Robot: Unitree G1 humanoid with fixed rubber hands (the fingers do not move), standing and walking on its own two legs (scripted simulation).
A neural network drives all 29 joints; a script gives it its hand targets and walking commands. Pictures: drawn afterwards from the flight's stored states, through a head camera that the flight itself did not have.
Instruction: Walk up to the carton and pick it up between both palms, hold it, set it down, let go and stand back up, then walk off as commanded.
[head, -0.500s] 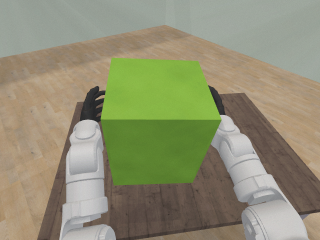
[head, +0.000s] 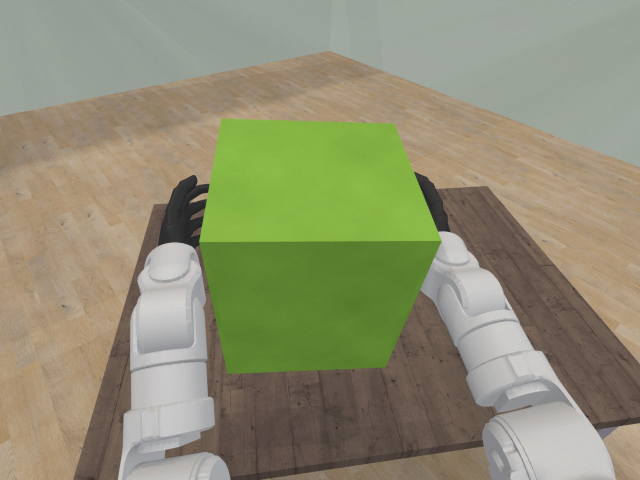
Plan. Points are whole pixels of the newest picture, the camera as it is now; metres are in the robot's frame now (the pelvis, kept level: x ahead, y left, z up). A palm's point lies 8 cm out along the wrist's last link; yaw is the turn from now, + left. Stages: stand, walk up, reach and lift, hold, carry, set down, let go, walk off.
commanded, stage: hold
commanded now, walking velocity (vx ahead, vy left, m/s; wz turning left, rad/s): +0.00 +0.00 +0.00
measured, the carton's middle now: (309, 251) +0.38 +0.00 +0.14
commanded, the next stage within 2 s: none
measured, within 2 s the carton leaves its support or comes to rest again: neither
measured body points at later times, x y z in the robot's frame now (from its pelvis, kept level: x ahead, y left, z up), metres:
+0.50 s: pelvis +0.00 +0.00 +0.00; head -0.04 +0.02 +0.45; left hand +0.38 +0.15 +0.18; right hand +0.38 -0.15 +0.18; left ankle +0.02 +0.14 -0.75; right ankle +0.00 -0.13 -0.75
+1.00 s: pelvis +0.00 +0.00 +0.00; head -0.03 +0.03 +0.45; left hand +0.38 +0.15 +0.18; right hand +0.39 -0.15 +0.17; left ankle +0.02 +0.13 -0.75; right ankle +0.00 -0.13 -0.75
